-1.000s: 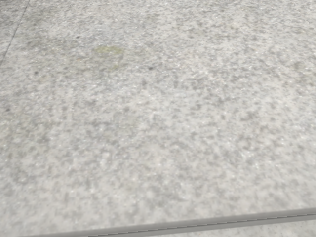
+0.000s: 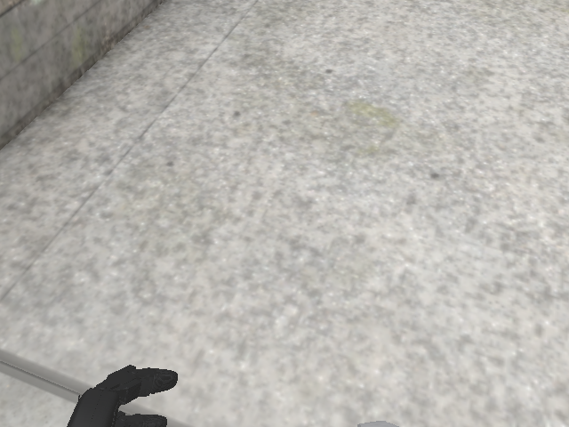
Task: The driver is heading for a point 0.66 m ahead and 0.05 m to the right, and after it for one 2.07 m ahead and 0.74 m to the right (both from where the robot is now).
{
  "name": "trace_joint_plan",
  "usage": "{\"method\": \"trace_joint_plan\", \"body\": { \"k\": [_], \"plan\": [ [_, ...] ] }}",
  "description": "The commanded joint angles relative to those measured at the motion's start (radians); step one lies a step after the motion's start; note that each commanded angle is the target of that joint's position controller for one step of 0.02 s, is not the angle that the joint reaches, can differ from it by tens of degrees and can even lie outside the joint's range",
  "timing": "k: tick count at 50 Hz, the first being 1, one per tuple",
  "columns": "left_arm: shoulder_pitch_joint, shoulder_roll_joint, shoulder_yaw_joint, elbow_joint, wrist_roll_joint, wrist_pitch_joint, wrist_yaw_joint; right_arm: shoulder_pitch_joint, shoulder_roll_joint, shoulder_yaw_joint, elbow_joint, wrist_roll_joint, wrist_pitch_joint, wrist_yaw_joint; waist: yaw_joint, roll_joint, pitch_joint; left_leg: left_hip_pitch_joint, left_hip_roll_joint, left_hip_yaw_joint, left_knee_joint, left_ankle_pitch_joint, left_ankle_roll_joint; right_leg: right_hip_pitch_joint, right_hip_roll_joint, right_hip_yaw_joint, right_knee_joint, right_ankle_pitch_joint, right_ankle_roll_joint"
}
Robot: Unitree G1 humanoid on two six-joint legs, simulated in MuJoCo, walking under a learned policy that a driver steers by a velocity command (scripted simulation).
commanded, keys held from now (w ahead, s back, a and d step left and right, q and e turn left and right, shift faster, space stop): no key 0.04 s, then w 0.92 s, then w+e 0.04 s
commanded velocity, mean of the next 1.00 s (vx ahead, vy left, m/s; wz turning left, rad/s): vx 0.36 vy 0.00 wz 0.10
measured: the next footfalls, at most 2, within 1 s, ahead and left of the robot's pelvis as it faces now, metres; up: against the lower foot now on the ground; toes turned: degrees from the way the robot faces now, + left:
right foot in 0.10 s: +0.12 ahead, -0.18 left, +0.22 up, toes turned +6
left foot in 0.70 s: +0.37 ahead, +0.07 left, +0.21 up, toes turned +10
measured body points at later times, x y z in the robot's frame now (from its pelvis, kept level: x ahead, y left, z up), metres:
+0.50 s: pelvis +0.15 -0.08 +0.18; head +0.15 -0.10 +0.63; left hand -0.01 +0.08 +0.03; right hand +0.42 -0.23 +0.09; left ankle +0.23 +0.06 -0.41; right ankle +0.07 -0.19 -0.52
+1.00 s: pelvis +0.44 -0.02 +0.21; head +0.45 -0.02 +0.66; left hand +0.60 +0.22 +0.11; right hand +0.43 -0.23 +0.06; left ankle +0.33 +0.06 -0.52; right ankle +0.60 -0.14 -0.44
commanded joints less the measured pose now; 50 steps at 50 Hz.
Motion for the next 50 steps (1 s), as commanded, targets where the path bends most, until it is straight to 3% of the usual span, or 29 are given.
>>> {"method": "trace_joint_plan", "body": {
  "k": [1,2,3,4,5,6,8,9,10,12,14,18,21,22,23,24,28,32,34,35,36,37,38,39,40,42,44,48,50],
  "plan": [
    [-0.184,0.039,-0.006,-0.134,-0.008,0.004,0.028,0.15,-0.241,-0.049,-0.043,0.002,-0.024,-0.01,-0.011,0.165,-0.024,0.284,0.328,-0.329,-0.107,0.203,0.244,-0.286,-0.044,0.059,-0.053,-0.089,0.005],
    [-0.273,0.007,-0.027,-0.192,0.005,0.015,-0.004,-0.006,-0.303,-0.075,-0.096,0.045,-0.011,0.004,0.072,0.096,0.007,0.122,0.288,-0.242,-0.261,0.095,0.23,-0.056,-0.066,-0.059,-0.553,-0.323,-0.012],
    [-0.285,0.04,-0.017,-0.179,-0.008,0.016,-0.028,-0.095,-0.334,-0.094,-0.155,0.047,-0.007,0.023,0.084,0.125,0.037,-0.165,0.283,-0.246,-0.391,-0.107,0.235,0.24,-0.033,-0.104,-0.704,-0.377,-0.034],
    [-0.124,0.054,-0.009,-0.115,-0.015,0.006,-0.065,-0.124,-0.374,-0.108,-0.14,0.04,0.001,0.047,0.111,0.231,0.002,-0.258,0.31,-0.199,-0.455,-0.132,0.25,0.447,0.0,-0.148,-0.59,-0.244,-0.034],
    [0.013,0.073,0.0,-0.062,-0.014,-0.012,-0.082,-0.182,-0.384,-0.112,-0.159,0.033,0.003,0.069,0.163,0.225,-0.014,-0.194,0.317,-0.157,-0.455,-0.095,0.228,0.508,0.02,-0.102,-0.602,-0.169,-0.03],
    [0.14,0.121,0.019,0.013,-0.001,-0.042,-0.095,-0.217,-0.311,-0.089,-0.176,0.046,-0.001,0.085,0.18,0.157,-0.059,-0.051,0.28,-0.092,-0.355,-0.041,0.208,0.526,0.073,-0.045,-0.753,-0.208,-0.061],
    [0.317,0.244,0.052,0.076,0.022,-0.063,-0.084,-0.268,-0.154,-0.061,-0.195,0.053,0.03,0.115,0.236,-0.232,-0.013,-0.371,-0.028,0.054,0.188,0.001,0.073,0.7,-0.1,0.805,-1.455,-0.61,-0.348],
    [0.51,0.318,0.091,0.098,0.026,-0.08,-0.071,-0.297,-0.125,-0.082,-0.188,0.023,0.061,0.096,0.371,-0.386,-0.001,-0.597,-0.126,-0.251,0.731,0.086,0.117,0.882,-0.139,1.174,-1.727,-0.719,-0.391],
    [0.589,0.331,0.084,0.11,-0.001,-0.103,-0.079,-0.321,-0.088,-0.085,-0.175,0.028,0.033,0.072,0.325,-0.449,0.062,-0.76,-0.186,-0.338,1.115,0.171,0.153,0.903,-0.16,1.224,-1.802,-0.662,-0.285],
    [0.424,0.174,0.056,0.138,-0.031,-0.098,-0.097,-0.337,-0.123,-0.056,-0.138,0.05,0.006,0.032,0.186,-0.251,0.168,-0.799,-0.146,-0.181,1.354,0.262,0.163,0.737,-0.142,0.867,-1.638,-0.359,-0.281],
    [0.318,0.036,0.038,0.235,-0.006,-0.098,-0.072,-0.317,-0.125,-0.037,-0.104,0.033,0.023,0.044,0.116,-0.031,0.13,-0.705,-0.056,-0.095,1.378,0.189,0.134,0.613,-0.151,0.759,-1.555,-0.257,-0.3],
    [0.349,-0.062,0.015,0.413,0.019,-0.133,-0.025,-0.387,-0.121,-0.014,-0.097,0.019,0.039,0.039,0.13,-0.075,0.108,-0.837,-0.055,-0.078,1.478,0.142,0.165,0.753,-0.114,0.626,-1.608,-0.028,-0.261],
    [0.371,-0.036,0.014,0.466,0.052,-0.163,-0.033,-0.456,-0.136,-0.017,-0.134,0.012,0.033,0.044,0.123,-0.04,0.097,-0.748,0.013,0.061,1.159,0.144,0.166,0.779,-0.093,0.35,-1.659,0.101,-0.213],
    [0.361,-0.004,0.018,0.436,0.034,-0.168,-0.031,-0.526,-0.154,-0.023,-0.162,0.006,0.035,0.055,0.147,-0.06,0.074,-0.642,0.023,0.173,1.08,0.058,0.129,0.752,-0.108,0.282,-1.725,0.13,-0.235],
    [0.404,-0.001,0.022,0.449,0.018,-0.171,-0.029,-0.63,-0.126,-0.015,-0.206,0.015,0.041,0.059,0.18,-0.052,0.114,-0.614,0.065,0.232,0.964,-0.025,0.086,0.753,-0.143,0.279,-1.815,0.193,-0.234],
    [0.45,-0.02,0.013,0.454,0.004,-0.177,-0.024,-0.67,-0.095,-0.009,-0.225,0.001,0.046,0.066,0.196,-0.098,0.14,-0.536,0.079,0.296,0.856,-0.033,0.073,0.745,-0.146,0.237,-1.868,0.249,-0.223],
    [0.534,0.009,0.02,0.467,-0.002,-0.204,-0.029,-0.71,-0.016,-0.007,-0.276,-0.013,0.038,0.069,0.214,-0.106,0.163,-0.301,0.071,0.341,0.451,0.072,0.079,0.923,-0.172,0.135,-1.957,0.54,-0.189],
    [0.539,0.104,0.069,0.459,-0.008,-0.187,-0.038,-0.712,-0.046,-0.05,-0.307,0.031,0.034,0.062,0.179,-0.13,0.136,-0.244,0.01,0.353,0.186,0.046,0.084,1.281,-0.23,0.098,-1.895,1.098,-0.175],
    [0.497,0.125,0.095,0.44,0.014,-0.16,-0.058,-0.541,-0.092,-0.076,-0.251,0.063,0.02,0.042,0.097,-0.075,0.033,0.023,0.006,0.328,0.01,0.229,0.13,1.313,-0.212,0.008,-1.723,1.376,-0.128],
    [0.556,0.061,0.089,0.447,0.027,-0.153,-0.052,-0.397,-0.112,-0.092,-0.203,0.049,0.007,0.026,0.078,-0.045,-0.082,0.331,0.054,0.278,0.056,0.316,0.186,1.167,-0.167,0.005,-1.566,1.268,-0.097],
    [0.656,-0.057,0.057,0.417,0.032,-0.159,-0.039,-0.212,-0.144,-0.096,-0.166,0.023,-0.005,0.015,0.079,0.128,-0.321,0.827,0.238,0.08,0.201,0.638,0.373,0.853,-0.089,-0.002,-1.315,0.892,-0.036],
    [0.593,-0.1,0.042,0.382,0.041,-0.167,-0.058,0.018,-0.147,-0.095,-0.084,0.012,-0.01,0.003,-0.008,0.266,-0.333,1.051,0.396,-0.352,-0.02,0.375,0.508,0.496,0.088,0.024,-1.029,0.211,0.021],
    [0.321,-0.012,0.082,0.335,0.017,-0.16,-0.067,0.058,-0.162,-0.124,-0.015,-0.004,-0.009,-0.01,-0.09,0.092,0.001,0.821,0.356,-0.362,-0.152,0.12,0.372,0.276,0.052,0.117,-0.801,0.341,-0.042],
    [0.276,-0.005,0.088,0.327,0.008,-0.161,-0.059,-0.047,-0.163,-0.122,-0.011,0.003,-0.007,-0.005,-0.022,0.05,0.125,0.614,0.347,-0.239,-0.167,0.068,0.32,0.24,0.015,0.116,-0.705,0.459,-0.083],
    [0.308,0.021,0.103,0.333,0.016,-0.156,-0.054,-0.149,-0.075,-0.097,-0.023,0.009,-0.002,-0.005,0.053,-0.001,0.083,0.486,0.337,-0.135,-0.178,0.155,0.285,0.315,-0.03,0.114,-0.748,0.533,-0.102],
    [0.279,-0.022,0.098,0.308,0.033,-0.14,-0.072,-0.241,0.043,-0.058,-0.03,0.032,0.001,0.007,0.136,0.022,0.058,0.322,0.285,-0.013,-0.196,0.312,0.269,0.363,-0.068,0.06,-0.74,0.573,-0.108],
    [0.226,-0.072,0.082,0.281,0.031,-0.122,-0.076,-0.266,0.045,-0.054,-0.032,0.023,-0.006,0.009,0.155,0.037,0.017,0.273,0.267,0.051,-0.2,0.426,0.293,0.302,-0.07,0.032,-0.705,0.519,-0.096],
    [0.054,-0.043,0.078,0.228,0.035,-0.126,-0.069,-0.237,0.014,-0.048,-0.051,0.004,-0.027,0.029,0.14,0.01,0.052,0.069,0.17,0.213,-0.255,0.519,0.274,0.457,-0.116,-0.068,-1.172,0.783,-0.056],
    [-0.008,-0.058,0.074,0.221,0.03,-0.112,-0.079,-0.167,-0.021,-0.05,-0.027,0.024,-0.029,0.044,0.133,0.041,0.103,-0.011,0.18,0.236,-0.307,0.542,0.248,0.636,-0.095,-0.102,-1.371,0.839,-0.039]
  ]
}}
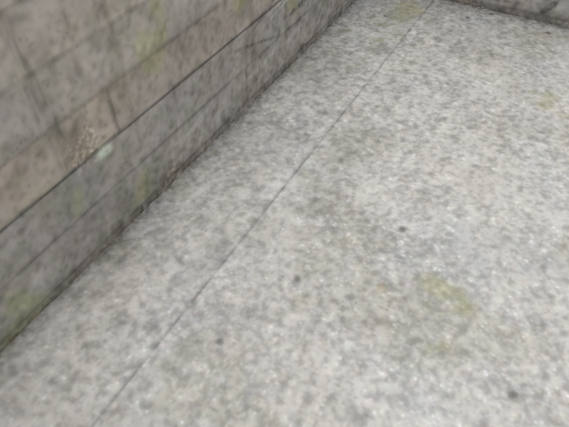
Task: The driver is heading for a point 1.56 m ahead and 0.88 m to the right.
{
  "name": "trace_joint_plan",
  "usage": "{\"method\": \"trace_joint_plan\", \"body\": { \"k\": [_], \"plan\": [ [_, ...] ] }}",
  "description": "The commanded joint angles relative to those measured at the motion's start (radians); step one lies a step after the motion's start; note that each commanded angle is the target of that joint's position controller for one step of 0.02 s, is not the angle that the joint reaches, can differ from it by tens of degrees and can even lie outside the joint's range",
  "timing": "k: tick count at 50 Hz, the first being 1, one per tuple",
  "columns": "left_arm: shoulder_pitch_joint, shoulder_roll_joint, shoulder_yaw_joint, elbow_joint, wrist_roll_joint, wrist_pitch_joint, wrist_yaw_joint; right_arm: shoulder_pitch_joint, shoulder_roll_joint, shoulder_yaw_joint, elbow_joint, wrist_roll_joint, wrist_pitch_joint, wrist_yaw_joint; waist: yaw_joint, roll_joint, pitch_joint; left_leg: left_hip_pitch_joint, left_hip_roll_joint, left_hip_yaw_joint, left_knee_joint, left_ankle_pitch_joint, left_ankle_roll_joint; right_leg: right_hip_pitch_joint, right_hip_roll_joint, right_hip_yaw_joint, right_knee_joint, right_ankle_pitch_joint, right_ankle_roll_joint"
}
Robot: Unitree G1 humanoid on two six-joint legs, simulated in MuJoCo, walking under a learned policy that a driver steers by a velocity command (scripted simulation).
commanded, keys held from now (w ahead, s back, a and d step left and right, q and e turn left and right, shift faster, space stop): w+e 1.00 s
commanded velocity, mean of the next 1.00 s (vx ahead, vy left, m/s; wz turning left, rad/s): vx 0.50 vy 0.00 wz -0.48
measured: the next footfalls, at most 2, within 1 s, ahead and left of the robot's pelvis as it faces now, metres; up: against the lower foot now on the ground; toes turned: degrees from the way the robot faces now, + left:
right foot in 0.18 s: +0.31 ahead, -0.12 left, +0.00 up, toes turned -5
left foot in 0.70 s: +0.60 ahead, -0.01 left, +0.00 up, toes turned -27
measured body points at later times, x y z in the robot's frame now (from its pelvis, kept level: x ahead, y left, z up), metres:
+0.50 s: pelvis +0.29 -0.07 +0.00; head +0.32 -0.09 +0.45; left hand +0.39 +0.18 -0.12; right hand +0.47 -0.35 -0.07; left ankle +0.48 +0.10 -0.66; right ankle +0.28 -0.12 -0.74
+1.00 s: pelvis +0.54 -0.11 +0.00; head +0.57 -0.13 +0.45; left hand +0.86 +0.00 -0.07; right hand +0.44 -0.38 -0.11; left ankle +0.57 +0.01 -0.74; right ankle +0.56 -0.31 -0.66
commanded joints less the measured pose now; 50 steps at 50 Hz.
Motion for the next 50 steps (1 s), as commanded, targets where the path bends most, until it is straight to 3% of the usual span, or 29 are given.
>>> {"method": "trace_joint_plan", "body": {
  "k": [1,3,4,5,7,9,10,11,12,13,14,15,17,19,22,25,29,32,33,34,35,36,37,38,39,40,41,43,50],
  "plan": [
    [-0.091,-0.007,-0.011,-0.068,-0.015,0.011,-0.009,-0.139,-0.115,-0.004,-0.107,0.015,-0.042,0.015,0.076,0.066,0.101,-0.203,0.26,-0.093,-0.153,0.641,0.166,0.264,0.016,-0.052,-0.257,0.105,0.027],
    [-0.117,0.038,0.003,-0.078,-0.027,0.019,-0.005,-0.079,-0.155,-0.015,-0.072,0.011,-0.046,0.012,0.068,0.069,0.125,0.029,0.309,-0.082,-0.129,0.724,0.139,0.18,0.022,-0.033,-0.379,0.074,0.013],
    [-0.193,0.089,0.01,-0.121,-0.136,0.002,0.025,-0.06,-0.26,-0.048,-0.078,0.11,-0.008,-0.043,0.032,0.028,0.159,0.102,0.32,-0.039,-0.103,0.672,0.063,0.163,0.042,-0.055,-0.433,0.004,0.006],
    [-0.231,0.079,0.01,-0.134,-0.138,-0.005,0.035,-0.04,-0.256,-0.045,-0.067,0.109,0.005,-0.063,0.028,0.02,0.152,0.149,0.328,-0.033,-0.068,0.746,0.043,0.183,0.064,-0.072,-0.469,-0.018,-0.005],
    [-0.154,0.098,0.028,-0.119,-0.11,-0.005,0.039,-0.044,-0.237,-0.047,-0.065,0.076,0.019,-0.081,0.07,0.108,0.103,0.227,0.324,0.003,0.056,0.962,0.018,0.295,0.108,-0.106,-0.484,-0.074,-0.03],
    [0.138,0.179,0.076,-0.034,-0.094,0.011,0.041,-0.076,-0.206,-0.045,-0.095,0.057,0.031,-0.085,0.181,0.129,-0.028,0.08,0.259,0.042,0.398,0.967,-0.023,0.704,0.14,-0.065,-0.464,-0.052,-0.084],
    [0.301,0.248,0.1,-0.015,-0.089,0.022,0.05,-0.035,-0.137,-0.027,-0.131,0.038,0.02,-0.076,0.191,-0.029,-0.151,-0.303,0.156,0.05,0.765,0.609,-0.076,1.104,-0.038,0.254,-0.436,-0.06,-0.19],
    [0.325,0.262,0.094,-0.015,-0.107,0.025,0.057,-0.014,-0.055,0.005,-0.145,0.044,-0.008,-0.052,0.15,-0.25,-0.257,-0.571,-0.023,-0.066,1.155,-0.176,-0.119,1.269,-0.223,0.74,-0.666,-0.219,-0.34],
    [0.283,0.22,0.08,-0.033,-0.093,0.027,0.063,-0.079,-0.11,-0.015,-0.174,0.08,-0.039,-0.035,0.158,-0.162,-0.251,-0.668,0.032,-0.223,1.248,-0.157,-0.084,1.252,-0.19,0.756,-0.743,-0.375,-0.295],
    [0.206,0.186,0.075,-0.059,-0.08,0.024,0.072,-0.181,-0.155,-0.022,-0.221,0.104,-0.055,-0.038,0.145,-0.101,-0.14,-0.714,0.075,-0.209,1.234,-0.074,-0.066,1.123,-0.161,0.618,-0.758,-0.368,-0.252],
    [0.134,0.171,0.066,-0.078,-0.075,0.015,0.072,-0.255,-0.168,-0.024,-0.259,0.087,-0.063,-0.049,0.107,0.007,-0.056,-0.697,0.113,-0.192,1.173,-0.016,-0.057,0.954,-0.133,0.529,-0.788,-0.266,-0.233],
    [0.086,0.145,0.056,-0.092,-0.076,0.004,0.07,-0.272,-0.183,-0.033,-0.286,0.063,-0.056,-0.061,0.062,0.043,-0.034,-0.637,0.15,-0.194,1.107,0.018,-0.057,0.838,-0.106,0.454,-0.797,-0.158,-0.22],
    [0.071,0.115,0.045,-0.102,-0.082,-0.002,0.064,-0.255,-0.169,-0.039,-0.319,0.055,-0.03,-0.071,0.011,0.033,0.008,-0.583,0.177,-0.192,1.039,0.014,-0.066,0.691,-0.054,0.388,-0.81,-0.114,-0.219],
    [0.099,0.145,0.052,-0.114,-0.09,-0.003,0.067,-0.269,-0.162,-0.037,-0.345,0.049,-0.014,-0.076,0.002,0.038,0.042,-0.618,0.195,-0.177,0.94,0.028,-0.083,0.625,-0.032,0.351,-0.82,-0.093,-0.212],
    [0.155,0.192,0.067,-0.128,-0.093,0.001,0.083,-0.389,-0.15,-0.027,-0.404,0.032,-0.008,-0.082,0.035,0.029,0.057,-0.577,0.174,-0.151,0.683,0.188,-0.118,0.551,0.015,0.284,-0.824,0.006,-0.182],
    [0.223,0.195,0.074,-0.131,-0.107,0.014,0.091,-0.487,-0.135,-0.018,-0.432,0.048,-0.01,-0.076,0.09,-0.017,0.041,-0.514,0.119,-0.151,0.451,0.326,-0.13,0.594,0.046,0.267,-0.781,0.015,-0.14],
    [0.299,0.184,0.08,-0.133,-0.111,0.035,0.093,-0.594,-0.158,-0.022,-0.471,0.066,-0.023,-0.054,0.139,-0.044,0.047,-0.539,0.075,-0.179,0.291,0.307,-0.122,0.757,0.009,0.371,-0.695,-0.033,-0.136],
    [0.303,0.186,0.086,-0.155,-0.105,0.049,0.097,-0.584,-0.182,-0.037,-0.48,0.074,-0.044,-0.038,0.118,-0.074,0.044,-0.434,0.036,-0.179,0.179,0.214,-0.09,0.805,0.002,0.441,-0.608,-0.016,-0.127],
    [0.274,0.186,0.088,-0.171,-0.107,0.049,0.097,-0.523,-0.194,-0.046,-0.466,0.076,-0.05,-0.037,0.078,-0.09,0.025,-0.324,0.024,-0.169,0.131,0.222,-0.068,0.784,0.023,0.443,-0.558,0.03,-0.114],
    [0.234,0.169,0.082,-0.194,-0.106,0.043,0.093,-0.415,-0.223,-0.063,-0.445,0.07,-0.053,-0.041,0.015,-0.092,-0.035,-0.129,0.058,-0.182,0.117,0.252,-0.028,0.722,0.065,0.411,-0.453,0.104,-0.083],
    [0.196,0.119,0.066,-0.227,-0.094,0.032,0.085,-0.243,-0.28,-0.082,-0.429,0.051,-0.052,-0.051,-0.067,-0.024,-0.159,0.159,0.228,-0.315,0.17,0.254,0.054,0.563,0.109,0.325,-0.204,-0.011,-0.038],
    [0.322,0.087,0.052,-0.242,-0.103,0.022,0.084,-0.14,-0.333,-0.096,-0.404,0.04,-0.038,-0.057,-0.03,0.279,-0.266,0.482,0.455,-0.705,0.132,0.158,0.226,0.226,0.238,0.195,0.064,-0.525,0.033],
    [0.336,0.168,0.059,-0.234,-0.115,0.018,0.082,-0.127,-0.275,-0.09,-0.409,0.066,-0.028,-0.058,-0.043,0.309,-0.24,0.478,0.521,-0.892,0.078,-0.092,0.264,0.07,0.157,0.179,0.237,-0.611,0.056],
    [0.262,0.22,0.074,-0.24,-0.116,0.027,0.081,-0.171,-0.209,-0.073,-0.425,0.069,-0.016,-0.065,-0.061,0.189,-0.108,0.374,0.473,-0.769,0.055,-0.143,0.222,0.016,0.117,0.165,0.315,-0.503,0.077],
    [0.188,0.219,0.078,-0.258,-0.101,0.034,0.081,-0.214,-0.191,-0.065,-0.429,0.063,-0.002,-0.068,-0.048,0.101,-0.009,0.236,0.424,-0.631,0.038,-0.058,0.177,0.028,0.085,0.123,0.322,-0.414,0.085],
    [0.141,0.201,0.078,-0.278,-0.087,0.036,0.079,-0.24,-0.18,-0.059,-0.42,0.058,0.004,-0.063,-0.028,0.071,0.057,0.116,0.38,-0.539,0.011,0.039,0.154,0.051,0.059,0.108,0.29,-0.367,0.085],
    [0.136,0.181,0.078,-0.289,-0.089,0.039,0.075,-0.253,-0.17,-0.051,-0.41,0.049,0.005,-0.059,0.001,0.085,0.086,0.03,0.346,-0.462,-0.016,0.107,0.134,0.096,0.036,0.106,0.266,-0.347,0.084],
    [0.153,0.141,0.068,-0.289,-0.101,0.049,0.071,-0.266,-0.158,-0.046,-0.382,0.053,0.001,-0.05,0.031,0.127,0.108,-0.059,0.31,-0.352,-0.06,0.189,0.121,0.139,0.013,0.083,0.219,-0.345,0.089],
    [0.0,0.115,0.043,-0.308,-0.1,0.048,0.049,-0.223,-0.256,-0.075,-0.299,0.062,0.0,-0.052,-0.001,0.098,0.108,-0.034,0.303,-0.118,-0.089,0.343,0.106,0.179,-0.019,0.038,-0.142,-0.075,0.096]
  ]
}}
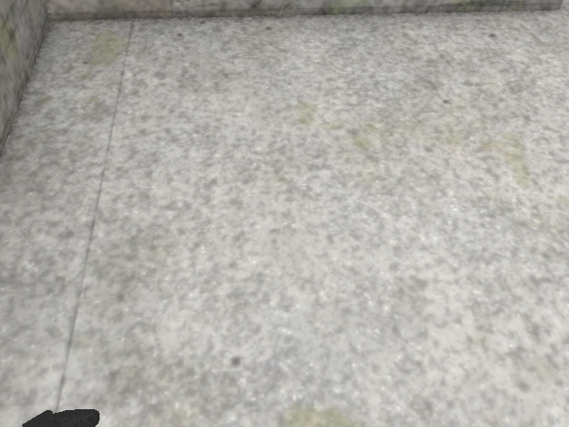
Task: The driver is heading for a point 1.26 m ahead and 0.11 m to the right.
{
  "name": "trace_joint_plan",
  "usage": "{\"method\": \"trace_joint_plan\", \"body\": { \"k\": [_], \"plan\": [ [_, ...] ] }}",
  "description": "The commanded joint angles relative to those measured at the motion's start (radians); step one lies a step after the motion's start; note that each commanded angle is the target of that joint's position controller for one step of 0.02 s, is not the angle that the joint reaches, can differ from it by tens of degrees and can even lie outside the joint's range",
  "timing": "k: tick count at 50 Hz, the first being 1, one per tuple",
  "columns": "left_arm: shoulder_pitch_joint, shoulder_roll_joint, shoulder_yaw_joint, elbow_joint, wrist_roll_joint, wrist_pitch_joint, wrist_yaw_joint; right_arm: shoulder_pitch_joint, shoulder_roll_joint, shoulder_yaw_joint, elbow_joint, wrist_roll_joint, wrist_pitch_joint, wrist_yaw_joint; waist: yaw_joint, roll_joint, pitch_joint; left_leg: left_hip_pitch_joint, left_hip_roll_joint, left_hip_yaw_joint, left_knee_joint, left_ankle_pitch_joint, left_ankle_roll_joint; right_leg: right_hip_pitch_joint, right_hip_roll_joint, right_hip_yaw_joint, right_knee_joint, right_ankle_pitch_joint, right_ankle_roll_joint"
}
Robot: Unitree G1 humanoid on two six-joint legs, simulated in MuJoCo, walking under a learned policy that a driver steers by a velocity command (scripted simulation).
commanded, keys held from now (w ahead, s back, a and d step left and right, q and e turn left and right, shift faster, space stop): w+e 0.32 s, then w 0.24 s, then w+q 0.44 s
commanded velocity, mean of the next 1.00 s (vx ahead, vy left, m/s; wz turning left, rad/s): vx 0.50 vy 0.00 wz -0.18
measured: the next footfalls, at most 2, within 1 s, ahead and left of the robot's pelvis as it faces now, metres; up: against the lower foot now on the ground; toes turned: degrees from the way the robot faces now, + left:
right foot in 0.20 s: +0.25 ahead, -0.17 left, +0.00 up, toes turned -9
left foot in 0.70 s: +0.58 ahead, -0.04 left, +0.00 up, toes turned -15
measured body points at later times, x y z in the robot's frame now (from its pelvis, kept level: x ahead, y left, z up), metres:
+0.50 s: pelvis +0.26 -0.09 +0.00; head +0.30 -0.11 +0.45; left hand +0.40 +0.16 -0.10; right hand +0.41 -0.38 -0.08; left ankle +0.46 +0.04 -0.68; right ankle +0.21 -0.16 -0.74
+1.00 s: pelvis +0.55 -0.10 +0.00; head +0.59 -0.10 +0.45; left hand +0.80 +0.11 -0.08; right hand +0.55 -0.38 -0.11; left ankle +0.54 -0.03 -0.74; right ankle +0.67 -0.31 -0.68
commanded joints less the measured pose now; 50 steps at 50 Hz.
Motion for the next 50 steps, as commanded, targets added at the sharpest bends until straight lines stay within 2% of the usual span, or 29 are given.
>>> {"method": "trace_joint_plan", "body": {
  "k": [1,6,8,9,10,11,12,13,14,15,16,17,21,25,27,30,32,33,34,35,36,37,38,39,40,41,44,47,50],
  "plan": [
    [-0.077,0.003,-0.013,-0.071,-0.002,-0.013,-0.018,-0.08,-0.158,-0.033,-0.067,0.01,-0.018,-0.003,0.015,0.121,-0.017,0.014,0.246,-0.098,-0.123,0.274,0.149,0.046,-0.011,-0.024,-0.163,0.126,-0.009],
    [-0.166,0.028,-0.007,-0.119,-0.007,-0.007,-0.04,-0.026,-0.214,-0.051,-0.039,0.036,0.0,-0.002,-0.003,0.142,0.012,0.127,0.297,-0.046,-0.069,0.319,0.114,0.108,0.027,-0.095,-0.326,0.001,-0.061],
    [-0.084,0.06,0.015,-0.109,0.003,-0.003,-0.043,-0.037,-0.238,-0.058,-0.038,0.045,0.011,-0.008,0.058,0.157,-0.036,0.143,0.285,0.02,0.089,0.641,0.086,0.271,0.099,-0.166,-0.397,-0.067,-0.106],
    [0.067,0.098,0.041,-0.064,0.004,-0.001,-0.04,-0.031,-0.227,-0.052,-0.037,0.045,0.017,-0.012,0.133,0.132,-0.11,0.095,0.247,0.072,0.28,0.756,0.06,0.488,0.155,-0.198,-0.465,-0.013,-0.138],
    [0.266,0.173,0.075,-0.025,0.0,0.001,-0.028,-0.019,-0.189,-0.037,-0.057,0.025,0.016,-0.019,0.214,0.062,-0.209,-0.143,0.209,0.091,0.578,0.572,0.013,0.817,0.082,-0.043,-0.452,0.035,-0.194],
    [0.269,0.305,0.089,-0.03,-0.01,-0.011,-0.023,0.027,-0.064,0.01,-0.139,-0.015,-0.01,-0.008,0.125,-0.244,-0.293,-0.608,0.017,0.029,0.948,-0.293,-0.052,1.128,-0.189,0.542,-0.566,-0.103,-0.385],
    [0.341,0.232,0.064,-0.051,-0.003,-0.018,-0.02,-0.055,-0.131,0.005,-0.148,0.018,-0.05,0.006,0.201,-0.171,-0.42,-0.724,0.005,-0.181,1.076,-0.344,-0.04,1.194,-0.233,0.744,-0.697,-0.202,-0.419],
    [0.306,0.177,0.047,-0.034,0.007,-0.025,-0.018,-0.12,-0.163,-0.002,-0.162,0.05,-0.064,0.014,0.202,-0.123,-0.298,-0.804,0.048,-0.179,1.081,-0.25,-0.026,1.129,-0.209,0.603,-0.696,-0.121,-0.377],
    [0.243,0.146,0.036,-0.042,0.003,-0.029,-0.014,-0.133,-0.151,0.007,-0.157,0.036,-0.07,0.009,0.166,-0.034,-0.226,-0.761,0.09,-0.177,1.003,-0.168,-0.019,0.987,-0.169,0.489,-0.686,-0.033,-0.343],
    [0.167,0.12,0.027,-0.053,0.005,-0.028,-0.013,-0.145,-0.154,0.003,-0.153,0.006,-0.069,0.001,0.123,0.016,-0.167,-0.686,0.119,-0.174,0.92,-0.12,-0.025,0.836,-0.136,0.405,-0.691,0.069,-0.318],
    [0.119,0.101,0.016,-0.063,0.015,-0.03,-0.011,-0.14,-0.162,-0.004,-0.154,-0.005,-0.058,0.0,0.082,0.009,-0.136,-0.605,0.136,-0.177,0.872,-0.099,-0.03,0.719,-0.11,0.353,-0.715,0.157,-0.31],
    [0.096,0.091,0.012,-0.062,0.019,-0.032,-0.009,-0.126,-0.156,-0.005,-0.15,-0.005,-0.045,0.002,0.058,-0.003,-0.125,-0.563,0.14,-0.173,0.837,-0.089,-0.037,0.66,-0.102,0.329,-0.737,0.191,-0.31],
    [0.123,0.098,0.011,-0.01,0.013,-0.044,0.01,-0.184,-0.094,0.02,-0.153,-0.01,-0.018,0.006,0.058,0.009,-0.067,-0.531,0.129,-0.135,0.629,0.073,-0.065,0.535,-0.056,0.191,-0.773,0.308,-0.287],
    [0.186,0.111,0.012,0.034,0.004,-0.046,0.013,-0.322,-0.068,0.038,-0.173,0.005,-0.022,0.023,0.12,-0.017,-0.03,-0.425,0.078,-0.117,0.356,0.331,-0.056,0.492,-0.017,0.124,-0.775,0.186,-0.237],
    [0.227,0.119,0.013,0.055,-0.001,-0.048,0.008,-0.374,-0.083,0.035,-0.19,0.017,-0.024,0.032,0.145,-0.017,-0.007,-0.429,0.068,-0.123,0.295,0.336,-0.042,0.537,-0.048,0.159,-0.765,0.131,-0.239],
    [0.264,0.129,0.016,0.077,0.002,-0.042,0.008,-0.408,-0.103,0.029,-0.21,0.02,-0.029,0.047,0.157,-0.027,0.009,-0.488,0.059,-0.118,0.231,0.238,0.004,0.684,-0.107,0.197,-0.707,0.18,-0.227],
    [0.262,0.139,0.02,0.085,0.006,-0.034,0.012,-0.374,-0.112,0.024,-0.209,0.022,-0.029,0.055,0.135,-0.042,0.0,-0.449,0.039,-0.093,0.204,0.154,0.043,0.746,-0.12,0.18,-0.655,0.334,-0.203],
    [0.243,0.142,0.021,0.083,0.005,-0.031,0.014,-0.309,-0.124,0.015,-0.194,0.019,-0.029,0.055,0.095,-0.042,-0.037,-0.348,0.006,-0.061,0.175,0.146,0.068,0.753,-0.096,0.142,-0.581,0.513,-0.183],
    [0.231,0.128,0.016,0.077,0.008,-0.029,0.017,-0.186,-0.151,-0.001,-0.16,0.013,-0.028,0.052,0.038,-0.029,-0.119,-0.171,-0.012,-0.054,0.174,0.183,0.101,0.73,-0.05,0.09,-0.44,0.665,-0.158],
    [0.213,0.099,0.002,0.051,0.025,-0.032,0.023,-0.014,-0.205,-0.017,-0.135,0.008,-0.027,0.048,-0.035,0.041,-0.25,0.103,0.116,-0.217,0.209,0.293,0.17,0.578,-0.001,0.037,-0.182,0.521,-0.119],
    [0.325,0.043,-0.017,0.039,0.024,-0.05,0.02,0.064,-0.285,-0.036,-0.119,0.003,-0.022,0.051,-0.003,0.302,-0.356,0.448,0.326,-0.68,0.124,0.127,0.348,0.183,0.166,-0.032,0.206,-0.051,-0.022],
    [0.302,0.081,-0.017,0.034,0.026,-0.071,0.011,0.074,-0.217,-0.02,-0.119,0.033,-0.014,0.053,-0.02,0.318,-0.372,0.509,0.35,-0.892,-0.001,-0.073,0.361,0.016,0.161,0.058,0.295,-0.376,-0.017],
    [0.202,0.122,-0.006,0.01,0.0,-0.082,0.002,0.014,-0.177,-0.009,-0.132,0.034,-0.004,0.044,-0.03,0.224,-0.222,0.402,0.328,-0.773,-0.018,-0.142,0.317,-0.07,0.106,0.062,0.332,-0.303,-0.017],
    [0.124,0.111,-0.012,-0.008,0.003,-0.09,0.002,-0.03,-0.167,-0.004,-0.148,0.019,0.003,0.039,-0.02,0.117,-0.137,0.264,0.291,-0.674,-0.032,-0.082,0.291,-0.062,0.071,0.04,0.296,-0.231,-0.022],
    [0.089,0.099,-0.011,-0.022,0.023,-0.094,0.005,-0.062,-0.155,0.001,-0.152,0.013,0.008,0.038,0.008,0.063,-0.076,0.144,0.258,-0.606,-0.051,0.019,0.278,-0.034,0.045,0.028,0.216,-0.185,-0.018],
    [0.094,0.093,-0.007,-0.025,0.036,-0.092,0.009,-0.077,-0.139,0.009,-0.157,0.006,0.007,0.036,0.04,0.069,-0.06,0.066,0.224,-0.555,-0.072,0.108,0.266,0.025,0.022,0.027,0.153,-0.153,-0.012],
    [0.11,0.065,-0.012,-0.024,0.042,-0.076,0.018,-0.08,-0.139,0.009,-0.147,0.014,0.004,0.027,0.075,0.12,-0.059,-0.033,0.178,-0.47,-0.097,0.252,0.271,0.087,0.018,-0.001,0.022,-0.133,0.024],
    [0.007,0.03,-0.028,-0.044,0.042,-0.073,0.021,-0.046,-0.179,-0.006,-0.124,0.025,0.01,0.01,0.05,0.113,-0.041,-0.102,0.133,-0.391,-0.094,0.309,0.243,0.131,0.042,-0.017,-0.182,0.031,0.052],
    [-0.099,0.015,-0.036,-0.06,0.03,-0.082,0.01,0.008,-0.186,-0.01,-0.103,0.035,0.023,0.001,0.008,0.132,-0.039,-0.123,0.105,-0.38,-0.067,0.26,0.21,0.211,0.083,-0.017,-0.364,0.182,0.06]
  ]
}}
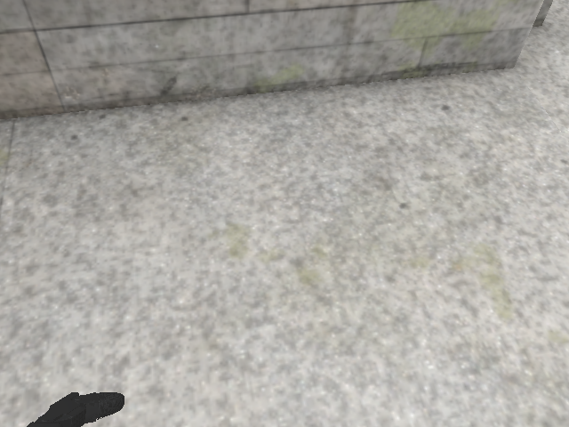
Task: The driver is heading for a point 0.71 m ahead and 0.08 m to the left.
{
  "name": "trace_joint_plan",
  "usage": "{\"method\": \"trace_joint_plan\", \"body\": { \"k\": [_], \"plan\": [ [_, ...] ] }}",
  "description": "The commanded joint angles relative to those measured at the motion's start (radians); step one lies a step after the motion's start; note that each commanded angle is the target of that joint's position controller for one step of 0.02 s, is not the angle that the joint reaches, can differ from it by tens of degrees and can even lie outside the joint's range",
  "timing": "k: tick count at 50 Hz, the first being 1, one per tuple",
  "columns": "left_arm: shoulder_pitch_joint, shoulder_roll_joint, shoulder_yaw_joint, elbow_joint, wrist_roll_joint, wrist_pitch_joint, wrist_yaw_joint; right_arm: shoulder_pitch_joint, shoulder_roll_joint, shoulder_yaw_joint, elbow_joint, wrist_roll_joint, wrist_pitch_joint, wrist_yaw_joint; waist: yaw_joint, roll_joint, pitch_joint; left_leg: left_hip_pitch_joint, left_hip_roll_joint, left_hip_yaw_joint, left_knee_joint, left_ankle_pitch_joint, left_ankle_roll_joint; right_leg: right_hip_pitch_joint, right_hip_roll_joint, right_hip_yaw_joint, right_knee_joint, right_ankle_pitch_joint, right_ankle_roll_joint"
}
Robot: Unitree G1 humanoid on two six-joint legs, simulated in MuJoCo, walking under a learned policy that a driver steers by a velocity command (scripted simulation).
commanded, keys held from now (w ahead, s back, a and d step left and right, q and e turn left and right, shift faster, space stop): w+q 0.52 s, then w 0.12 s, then w+e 0.32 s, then no key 0.04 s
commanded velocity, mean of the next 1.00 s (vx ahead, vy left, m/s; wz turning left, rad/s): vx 0.50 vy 0.00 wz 0.30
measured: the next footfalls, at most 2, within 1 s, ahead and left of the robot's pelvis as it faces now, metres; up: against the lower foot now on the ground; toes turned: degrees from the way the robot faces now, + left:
right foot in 0.18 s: +0.27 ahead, -0.14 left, +0.00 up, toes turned +11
left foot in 0.66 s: +0.45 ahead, +0.21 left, +0.00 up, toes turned +25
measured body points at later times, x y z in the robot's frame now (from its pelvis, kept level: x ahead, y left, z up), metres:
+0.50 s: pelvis +0.26 -0.02 +0.00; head +0.29 -0.01 +0.44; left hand +0.21 +0.27 -0.12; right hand +0.53 -0.21 -0.08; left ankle +0.34 +0.17 -0.68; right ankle +0.23 -0.15 -0.75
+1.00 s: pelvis +0.49 +0.14 +0.00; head +0.51 +0.15 +0.45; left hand +0.55 +0.44 -0.11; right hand +0.63 -0.11 -0.11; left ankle +0.42 +0.20 -0.75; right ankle +0.69 +0.01 -0.67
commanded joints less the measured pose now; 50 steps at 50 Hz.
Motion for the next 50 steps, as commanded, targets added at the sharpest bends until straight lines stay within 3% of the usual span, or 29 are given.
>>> {"method": "trace_joint_plan", "body": {
  "k": [1,5,7,8,9,10,11,12,13,14,16,18,22,26,29,31,32,33,34,35,36,37,38,39,41,44,48,50],
  "plan": [
    [-0.101,0.047,0.007,-0.076,-0.013,-0.019,-0.009,-0.011,-0.176,-0.049,-0.064,0.011,-0.006,-0.014,0.001,0.107,-0.046,-0.062,0.203,-0.187,-0.08,0.203,0.134,0.139,0.065,-0.042,-0.146,0.138,0.013],
    [-0.154,0.083,0.022,-0.094,-0.025,-0.037,-0.026,0.031,-0.173,-0.051,-0.056,0.013,0.011,-0.02,-0.002,0.126,-0.045,0.029,0.232,-0.303,0.004,0.125,0.118,0.197,0.094,-0.016,-0.269,0.063,-0.013],
    [-0.073,0.104,0.038,-0.073,-0.028,-0.046,-0.026,0.002,-0.166,-0.052,-0.067,0.012,0.016,-0.022,0.053,0.151,-0.065,0.028,0.217,-0.328,0.078,0.154,0.093,0.33,0.095,-0.027,-0.336,0.031,-0.05],
    [0.021,0.133,0.054,-0.056,-0.02,-0.048,-0.019,-0.014,-0.14,-0.045,-0.08,0.008,0.013,-0.019,0.102,0.145,-0.124,-0.017,0.176,-0.296,0.183,0.198,0.061,0.493,0.053,-0.012,-0.345,0.034,-0.086],
    [0.185,0.191,0.072,-0.042,-0.003,-0.049,-0.008,-0.031,-0.086,-0.026,-0.107,-0.007,0.006,-0.015,0.175,0.052,-0.256,-0.147,0.122,-0.211,0.448,0.085,0.021,0.752,-0.117,0.136,-0.313,0.014,-0.16],
    [0.271,0.254,0.086,-0.004,0.004,-0.033,-0.009,0.107,-0.041,-0.008,-0.127,0.015,-0.003,-0.017,0.128,-0.262,-0.378,-0.477,0.002,-0.072,0.735,-0.359,-0.042,1.051,-0.337,0.542,-0.361,-0.14,-0.326],
    [0.273,0.175,0.073,-0.008,-0.018,-0.026,-0.012,0.105,-0.131,-0.024,-0.11,0.023,-0.004,-0.02,0.145,-0.216,-0.318,-0.612,0.081,-0.067,0.882,-0.385,-0.06,1.018,-0.362,0.652,-0.415,-0.341,-0.33],
    [0.237,0.12,0.057,-0.017,-0.018,-0.02,-0.008,0.008,-0.179,-0.039,-0.121,0.018,0.002,-0.019,0.167,-0.119,-0.19,-0.647,0.113,-0.057,0.935,-0.285,-0.071,0.905,-0.315,0.515,-0.434,-0.339,-0.288],
    [0.191,0.104,0.047,-0.019,-0.011,-0.014,-0.007,-0.049,-0.17,-0.04,-0.134,0.006,0.007,-0.019,0.151,-0.054,-0.114,-0.625,0.143,-0.028,0.932,-0.21,-0.079,0.786,-0.271,0.394,-0.453,-0.231,-0.261],
    [0.16,0.084,0.041,-0.01,-0.008,-0.011,-0.008,-0.084,-0.157,-0.042,-0.15,-0.003,0.008,-0.015,0.132,-0.047,-0.058,-0.611,0.166,-0.023,0.901,-0.163,-0.083,0.694,-0.234,0.311,-0.48,-0.14,-0.251],
    [0.132,0.066,0.033,0.006,-0.002,-0.013,-0.009,-0.081,-0.12,-0.04,-0.158,0.007,0.018,-0.003,0.093,-0.089,-0.021,-0.547,0.201,-0.006,0.863,-0.126,-0.085,0.579,-0.188,0.185,-0.533,-0.051,-0.235],
    [0.132,0.081,0.039,0.031,-0.01,-0.021,-0.01,-0.098,-0.09,-0.032,-0.169,0.006,0.027,0.002,0.082,-0.085,-0.008,-0.55,0.213,0.01,0.821,-0.1,-0.097,0.541,-0.186,0.107,-0.57,0.025,-0.247],
    [0.138,0.134,0.054,0.071,-0.008,-0.019,-0.005,-0.174,-0.076,-0.019,-0.188,0.002,0.027,0.013,0.09,-0.048,-0.006,-0.556,0.228,0.026,0.645,0.062,-0.111,0.557,-0.185,-0.036,-0.588,0.152,-0.244],
    [0.177,0.173,0.061,0.104,-0.021,-0.008,0.0,-0.3,-0.066,-0.009,-0.218,0.004,0.016,0.036,0.136,-0.034,0.017,-0.49,0.208,0.085,0.427,0.199,-0.086,0.588,-0.175,-0.147,-0.58,0.162,-0.209],
    [0.232,0.2,0.067,0.139,-0.04,0.003,-0.007,-0.361,-0.068,-0.007,-0.25,0.005,0.015,0.047,0.145,-0.035,0.038,-0.446,0.181,0.111,0.33,0.119,-0.049,0.645,-0.209,-0.161,-0.56,0.198,-0.201],
    [0.236,0.227,0.073,0.153,-0.051,0.013,-0.008,-0.334,-0.096,-0.02,-0.256,-0.002,0.016,0.048,0.106,-0.054,0.017,-0.351,0.131,0.153,0.277,0.019,-0.009,0.686,-0.221,-0.186,-0.473,0.444,-0.189],
    [0.227,0.237,0.073,0.158,-0.055,0.019,-0.006,-0.247,-0.122,-0.037,-0.236,-0.008,0.016,0.046,0.046,-0.057,-0.035,-0.211,0.091,0.184,0.224,0.03,0.016,0.681,-0.204,-0.22,-0.356,0.605,-0.17],
    [0.247,0.214,0.06,0.167,-0.052,0.021,-0.003,-0.093,-0.168,-0.064,-0.189,-0.007,0.018,0.038,-0.029,-0.037,-0.116,0.041,0.054,0.194,0.178,0.088,0.044,0.594,-0.168,-0.255,-0.17,0.656,-0.145],
    [0.258,0.159,0.033,0.147,-0.02,0.016,-0.002,0.075,-0.254,-0.091,-0.162,-0.009,0.025,0.019,-0.094,0.074,-0.241,0.368,0.228,-0.035,0.217,0.172,0.099,0.343,-0.122,-0.269,0.152,0.316,-0.103],
    [0.371,0.046,-0.007,0.124,-0.015,-0.003,-0.017,0.062,-0.326,-0.088,-0.168,-0.014,0.018,0.015,0.003,0.307,-0.395,0.594,0.499,-0.554,0.083,-0.003,0.267,0.013,0.055,-0.164,0.491,-0.493,-0.054],
    [0.28,0.161,0.022,0.144,-0.052,-0.017,-0.023,0.088,-0.233,-0.066,-0.174,-0.017,0.009,0.02,-0.076,0.16,-0.422,0.559,0.506,-0.601,0.009,-0.065,0.251,-0.051,0.038,-0.002,0.596,-0.492,-0.064],
    [0.187,0.18,0.03,0.105,-0.078,-0.02,-0.025,0.046,-0.205,-0.055,-0.156,-0.022,0.0,0.021,-0.066,0.15,-0.257,0.437,0.473,-0.423,-0.003,0.005,0.207,-0.123,0.004,-0.016,0.602,-0.414,-0.072],
    [0.156,0.16,0.024,0.099,-0.064,-0.019,-0.017,-0.016,-0.177,-0.045,-0.146,-0.018,-0.007,0.02,-0.024,0.1,-0.173,0.298,0.429,-0.3,-0.017,0.087,0.173,-0.101,-0.043,-0.027,0.536,-0.323,-0.074],
    [0.151,0.155,0.028,0.103,-0.045,-0.012,-0.013,-0.07,-0.143,-0.036,-0.143,-0.023,-0.014,0.023,0.013,0.104,-0.118,0.184,0.393,-0.213,-0.044,0.149,0.154,-0.059,-0.068,-0.029,0.484,-0.265,-0.07],
    [0.218,0.129,0.03,0.129,-0.05,0.019,-0.013,-0.118,-0.104,-0.029,-0.139,-0.03,-0.034,0.024,0.07,0.125,-0.098,0.067,0.364,-0.115,-0.122,0.171,0.14,0.042,-0.088,-0.009,0.448,-0.186,-0.062],
    [0.198,0.09,0.027,0.127,-0.048,0.048,-0.007,-0.124,-0.111,-0.036,-0.104,-0.036,-0.059,0.017,0.086,0.09,-0.039,0.02,0.359,0.004,-0.191,0.242,0.134,0.004,-0.078,0.014,0.38,-0.095,-0.04],
    [0.12,0.072,0.025,0.106,-0.04,0.043,-0.017,-0.106,-0.121,-0.04,-0.067,-0.038,-0.06,-0.001,0.068,0.076,-0.001,0.071,0.33,0.143,-0.21,0.305,0.095,-0.051,-0.053,0.018,0.177,0.117,-0.034],
    [0.046,0.048,0.014,0.08,-0.025,0.036,-0.028,-0.108,-0.131,-0.04,-0.053,-0.032,-0.053,-0.008,0.051,0.064,0.036,0.042,0.306,0.206,-0.199,0.424,0.077,0.01,-0.03,-0.038,0.022,0.187,-0.04]
  ]
}}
